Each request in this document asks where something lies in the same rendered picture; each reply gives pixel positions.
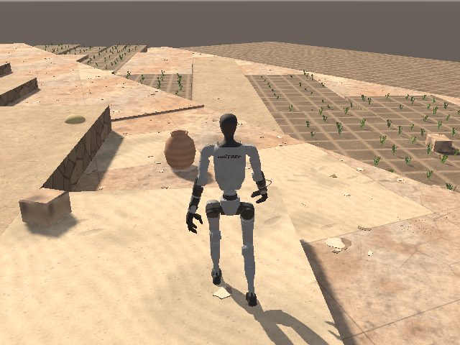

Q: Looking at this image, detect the left robot upper arm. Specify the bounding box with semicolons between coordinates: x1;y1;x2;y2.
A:
196;145;214;186

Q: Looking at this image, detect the right robot upper arm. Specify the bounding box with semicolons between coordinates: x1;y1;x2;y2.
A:
244;144;263;182

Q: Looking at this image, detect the robot right hand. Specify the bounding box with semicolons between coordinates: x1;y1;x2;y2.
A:
251;191;268;203

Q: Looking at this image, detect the robot right forearm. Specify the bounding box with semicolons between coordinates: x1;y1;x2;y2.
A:
256;171;267;194

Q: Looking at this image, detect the robot left forearm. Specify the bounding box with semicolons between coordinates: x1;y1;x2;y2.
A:
188;175;203;213

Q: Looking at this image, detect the robot torso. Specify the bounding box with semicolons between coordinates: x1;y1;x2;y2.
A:
213;141;246;216

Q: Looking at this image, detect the robot left foot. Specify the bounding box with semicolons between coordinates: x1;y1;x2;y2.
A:
211;268;221;285

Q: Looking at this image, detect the robot left hand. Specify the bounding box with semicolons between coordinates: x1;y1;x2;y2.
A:
186;211;203;234

